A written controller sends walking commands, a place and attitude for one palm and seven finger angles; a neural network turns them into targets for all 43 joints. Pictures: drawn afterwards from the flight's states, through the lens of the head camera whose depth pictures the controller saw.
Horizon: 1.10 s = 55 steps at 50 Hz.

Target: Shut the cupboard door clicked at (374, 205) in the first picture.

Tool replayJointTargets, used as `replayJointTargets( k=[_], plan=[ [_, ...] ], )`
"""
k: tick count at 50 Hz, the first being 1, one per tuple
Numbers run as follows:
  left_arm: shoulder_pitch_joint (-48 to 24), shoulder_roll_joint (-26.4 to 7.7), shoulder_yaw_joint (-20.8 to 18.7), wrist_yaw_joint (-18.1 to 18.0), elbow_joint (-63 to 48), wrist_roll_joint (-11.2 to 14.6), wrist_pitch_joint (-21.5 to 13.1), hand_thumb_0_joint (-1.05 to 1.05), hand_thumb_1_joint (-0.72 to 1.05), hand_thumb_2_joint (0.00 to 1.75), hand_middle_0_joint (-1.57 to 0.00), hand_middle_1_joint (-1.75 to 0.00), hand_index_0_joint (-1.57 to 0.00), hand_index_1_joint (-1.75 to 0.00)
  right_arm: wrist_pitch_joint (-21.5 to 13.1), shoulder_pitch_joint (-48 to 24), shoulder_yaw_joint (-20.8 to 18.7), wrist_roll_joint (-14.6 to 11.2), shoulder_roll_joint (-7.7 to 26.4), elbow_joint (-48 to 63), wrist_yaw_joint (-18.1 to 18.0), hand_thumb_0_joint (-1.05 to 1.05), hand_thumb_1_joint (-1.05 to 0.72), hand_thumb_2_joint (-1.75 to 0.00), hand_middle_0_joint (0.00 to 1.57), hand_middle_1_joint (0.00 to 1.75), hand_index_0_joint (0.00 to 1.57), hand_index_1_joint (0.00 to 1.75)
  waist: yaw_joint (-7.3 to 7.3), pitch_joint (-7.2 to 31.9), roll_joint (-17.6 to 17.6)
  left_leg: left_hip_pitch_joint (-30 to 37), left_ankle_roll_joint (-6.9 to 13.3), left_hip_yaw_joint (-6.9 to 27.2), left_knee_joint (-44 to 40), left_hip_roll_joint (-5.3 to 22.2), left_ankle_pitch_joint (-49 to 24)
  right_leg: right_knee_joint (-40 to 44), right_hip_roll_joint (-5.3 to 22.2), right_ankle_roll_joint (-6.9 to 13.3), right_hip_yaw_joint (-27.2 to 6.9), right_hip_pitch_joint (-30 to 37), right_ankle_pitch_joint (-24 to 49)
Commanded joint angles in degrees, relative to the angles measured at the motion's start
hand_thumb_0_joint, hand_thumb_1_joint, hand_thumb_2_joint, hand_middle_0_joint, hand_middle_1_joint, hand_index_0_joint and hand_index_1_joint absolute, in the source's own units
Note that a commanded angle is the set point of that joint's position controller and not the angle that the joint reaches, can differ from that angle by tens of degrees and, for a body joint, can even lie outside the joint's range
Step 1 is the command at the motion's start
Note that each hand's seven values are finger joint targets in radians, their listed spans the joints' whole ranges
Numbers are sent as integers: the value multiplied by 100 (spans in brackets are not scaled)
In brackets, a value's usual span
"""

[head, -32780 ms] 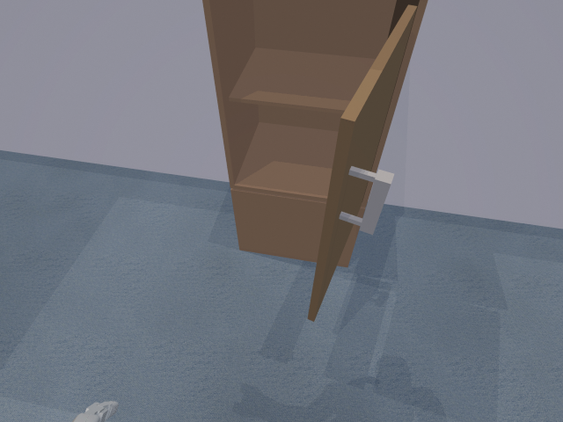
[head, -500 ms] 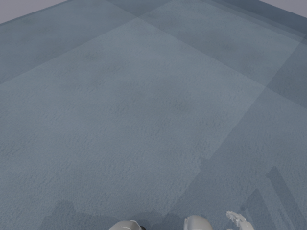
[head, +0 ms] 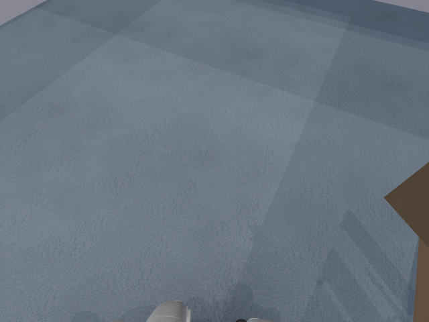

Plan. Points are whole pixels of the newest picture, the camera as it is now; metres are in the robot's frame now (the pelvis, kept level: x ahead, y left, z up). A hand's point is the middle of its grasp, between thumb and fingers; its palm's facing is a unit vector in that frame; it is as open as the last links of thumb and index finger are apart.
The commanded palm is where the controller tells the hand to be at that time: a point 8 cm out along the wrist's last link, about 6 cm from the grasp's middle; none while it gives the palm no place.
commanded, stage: turn to face it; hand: left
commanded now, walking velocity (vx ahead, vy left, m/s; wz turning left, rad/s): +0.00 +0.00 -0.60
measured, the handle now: out of the picture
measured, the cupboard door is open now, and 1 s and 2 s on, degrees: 52 52 52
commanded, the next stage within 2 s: take the last steps up to it in 1.74 s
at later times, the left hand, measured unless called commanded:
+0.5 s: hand (123, 280) +0.20 +0.21 -0.15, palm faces -0.27 -0.92 -0.27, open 7.4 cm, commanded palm none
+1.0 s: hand (145, 253) +0.27 +0.18 -0.17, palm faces -0.54 -0.82 -0.20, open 7.4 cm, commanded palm none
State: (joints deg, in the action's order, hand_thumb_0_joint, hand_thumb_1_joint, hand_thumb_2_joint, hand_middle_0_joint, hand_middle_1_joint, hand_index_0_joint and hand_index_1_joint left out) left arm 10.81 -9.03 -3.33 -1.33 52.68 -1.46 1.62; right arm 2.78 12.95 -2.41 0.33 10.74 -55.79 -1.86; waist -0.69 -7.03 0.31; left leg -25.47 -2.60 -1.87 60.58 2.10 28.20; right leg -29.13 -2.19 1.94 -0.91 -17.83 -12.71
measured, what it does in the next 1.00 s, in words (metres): steps on the spot, turning right: left foot, then right foot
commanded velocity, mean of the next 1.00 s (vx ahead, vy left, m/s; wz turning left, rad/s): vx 0.00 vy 0.00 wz -0.60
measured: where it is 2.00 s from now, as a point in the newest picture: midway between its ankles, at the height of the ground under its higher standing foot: outside the picture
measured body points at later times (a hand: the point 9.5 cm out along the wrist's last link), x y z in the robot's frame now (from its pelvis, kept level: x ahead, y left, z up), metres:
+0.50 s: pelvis +0.04 +0.03 -0.01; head +0.08 +0.01 +0.44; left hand +0.22 +0.26 -0.13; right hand +0.04 -0.24 -0.15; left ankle +0.05 +0.16 -0.74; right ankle +0.00 -0.08 -0.73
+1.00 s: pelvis +0.07 +0.05 +0.00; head +0.13 +0.05 +0.45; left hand +0.29 +0.22 -0.15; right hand +0.00 -0.20 -0.12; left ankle +0.15 +0.14 -0.74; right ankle -0.03 -0.04 -0.66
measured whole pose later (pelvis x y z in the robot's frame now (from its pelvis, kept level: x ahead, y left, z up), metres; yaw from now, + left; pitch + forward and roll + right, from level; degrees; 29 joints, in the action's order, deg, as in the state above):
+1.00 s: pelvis +0.07 +0.05 +0.00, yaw -35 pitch +1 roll -2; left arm 9.7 -15.3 -5.1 2.0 50.5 -1.4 4.7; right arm 0.9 12.5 -0.5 1.8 11.3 -48.6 -1.7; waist 0.3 -5.2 -1.7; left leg -16.6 0.0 -6.3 31.4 6.1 15.5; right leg -62.3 -0.6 -2.6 0.5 -27.5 -28.3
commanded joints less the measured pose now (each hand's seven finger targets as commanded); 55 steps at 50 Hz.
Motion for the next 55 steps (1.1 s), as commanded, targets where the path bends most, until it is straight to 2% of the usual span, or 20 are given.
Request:
replayJointTargets(
  k=[1, 6, 7, 8, 9, 10, 15, 20, 23, 24, 26, 28, 32, 37, 40, 41, 42, 43, 48, 55],
  plan=[
    [267, -1183, -339, -41, -361, -30, -102, 0, 90, 90, -20, -30, -20, -30, -129, 9, -75, 16, 271, 559, 27, 0, -90, -90, 20, 30, 20, 30, 133, 1238, -514, -26, -89, 67, -1027, -3, -228, 675, 1370, 922, -1545, 1071, 2770],
    [-80, -1221, -377, 46, -461, 16, -10, 0, 90, 90, -20, -30, -20, -30, -216, 451, -131, -19, 458, 558, -18, 0, -90, -90, 20, 30, 20, 30, -170, 1189, -871, 1509, -57, 60, -3112, -107, -1406, 228, 980, 431, -1625, -8, 1734],
    [-157, -1083, -332, 77, -558, 66, 16, 0, 90, 90, -20, -30, -20, -30, -270, 625, -177, 10, 749, 529, -44, 0, -90, -90, 20, 30, 20, 30, -261, 1203, -288, 2178, 56, 327, -3720, 303, -1583, -117, 613, 155, -1294, -616, 926],
    [-34, -758, -277, 121, -654, 114, 30, 0, 90, 90, -20, -30, -20, -30, -329, 654, -272, 99, 1303, 605, -55, 0, -90, -90, 20, 30, 20, 30, -249, 1240, 1265, 2564, 556, 1790, -4244, 1652, -2120, -1161, -149, -195, -568, -1450, -863],
    [-185, -830, -266, 135, -756, 85, 26, 0, 90, 90, -20, -30, -20, -30, -295, 685, -323, 148, 1538, 680, -78, 0, -90, -90, 20, 30, 20, 30, -342, 1052, 1621, 2237, 1164, 2357, -4427, 2529, -2725, -2500, -147, -338, -60, -1605, -2350],
    [-215, -939, -287, 171, -793, 59, 37, 0, 90, 90, -20, -30, -20, -30, -269, 487, -288, 181, 1483, 802, -87, 0, -90, -90, 20, 30, 20, 30, -253, 884, 939, 1767, 1402, 2076, -4353, 2537, -2801, -3190, 143, -344, -209, -1422, -2182],
    [-82, -843, -269, 335, -670, 27, 160, 0, 90, 90, -20, -30, -20, -30, -263, -159, -199, 195, 1195, 972, -88, 0, -90, -90, 20, 30, 20, 30, 43, 740, 1059, 1807, 1030, 376, -3906, 1673, -3811, -2943, 355, -510, 224, -1223, -1519],
    [-288, -797, -211, 368, -812, 31, 111, 0, 90, 90, -20, -30, -20, -30, -231, 131, -287, 161, 1362, 860, -22, 0, -90, -90, 20, 30, 20, 30, -129, 945, 1220, 2079, 936, -49, -3570, 1756, -4119, -1626, 214, -410, 608, -578, -1164],
    [48, -926, -242, 362, -756, 24, 59, 0, 90, 90, -20, -30, -20, -30, -196, -100, -318, 125, 1424, 902, 25, 0, -90, -90, 20, 30, 20, 30, 110, 936, 1098, 1652, 636, -313, -2999, 1670, -3626, -399, 163, -294, 716, 299, -261],
    [402, -1131, -287, 343, -656, 9, 14, 0, 90, 90, -20, -30, -20, -30, -189, -176, -318, 85, 1381, 945, 52, 0, -90, -90, 20, 30, 20, 30, 319, 1047, 668, 1213, 398, -510, -2356, 1451, -3079, 263, 291, -202, 522, 1003, 435],
    [931, -2110, -451, 182, -511, -11, -96, 0, 90, 90, -20, -30, -20, -30, -141, -487, -161, 33, 778, 1349, 99, 0, -90, -90, 20, 30, 20, 30, 584, 1081, -1765, -823, -131, -571, 116, 155, 966, 938, 2435, 850, -2402, 1759, 3222],
    [610, -1835, -419, 66, -617, 17, -52, 0, 90, 90, -20, -30, -20, -30, -74, -643, -153, 32, 843, 1305, 53, 0, -90, -90, 20, 30, 20, 30, 441, 855, -1160, -1277, -63, 314, 805, 378, 396, 1030, 2166, 1099, -2061, 1473, 2129],
    [21, -1500, -299, 28, -801, 17, -73, 0, 90, 90, -20, -30, -20, -30, -95, -350, -152, 41, 862, 1042, 91, 0, -90, -90, 20, 30, 20, 30, 112, 1171, -945, -641, -227, 130, 173, 347, -348, 587, 1512, 839, -1169, 1231, 2846],
    [42, -1669, -354, 78, -751, -31, -30, 0, 90, 90, -20, -30, -20, -30, -128, -272, -128, 9, 711, 1060, 93, 0, -90, -90, 20, 30, 20, 30, 140, 1067, -776, 161, -194, -59, -1541, 30, -397, 521, 1431, 849, -1573, 707, 2182],
    [-274, -1553, -331, 112, -765, 34, 31, 0, 90, 90, -20, -30, -20, -30, -220, 358, -147, 1, 811, 882, 50, 0, -90, -90, 20, 30, 20, 30, -213, 1073, -769, 1492, -129, -83, -3246, -41, -1531, 95, 1049, 363, -1493, -142, 1400],
    [-200, -1255, -271, 133, -836, 77, 59, 0, 90, 90, -20, -30, -20, -30, -281, 530, -207, 32, 1198, 858, 33, 0, -90, -90, 20, 30, 20, 30, -231, 1206, 167, 2075, 83, 769, -4009, 722, -1585, -533, 483, 41, -1090, -771, 257],
    [-33, -941, -205, 179, -917, 130, 78, 0, 90, 90, -20, -30, -20, -30, -317, 665, -311, 124, 1813, 907, 7, 0, -90, -90, 20, 30, 20, 30, -242, 1238, 1873, 2379, 723, 2232, -4414, 2184, -2169, -1923, -216, -317, -217, -1558, -1927],
    [-254, -1120, -221, 185, -953, 75, 79, 0, 90, 90, -20, -30, -20, -30, -286, 728, -298, 160, 1847, 930, -25, 0, -90, -90, 20, 30, 20, 30, -339, 1072, 1491, 1906, 1200, 2407, -4405, 2632, -2537, -3082, 18, -320, -215, -1458, -2421],
    [-183, -976, -259, 360, -765, 34, 165, 0, 90, 90, -20, -30, -20, -30, -294, 31, -138, 182, 1287, 1078, -68, 0, -90, -90, 20, 30, 20, 30, 22, 839, 1087, 1715, 958, 520, -4036, 1705, -3536, -3591, 359, -499, 88, -1355, -1490],
    [-407, -799, -183, 390, -850, 42, 136, 0, 90, 90, -20, -30, -20, -30, -235, 330, -268, 165, 1441, 852, -4, 0, -90, -90, 20, 30, 20, 30, -156, 1032, 1313, 1962, 924, -92, -3684, 1832, -3458, -1612, 229, -407, 627, -541, -1307]
  ],
)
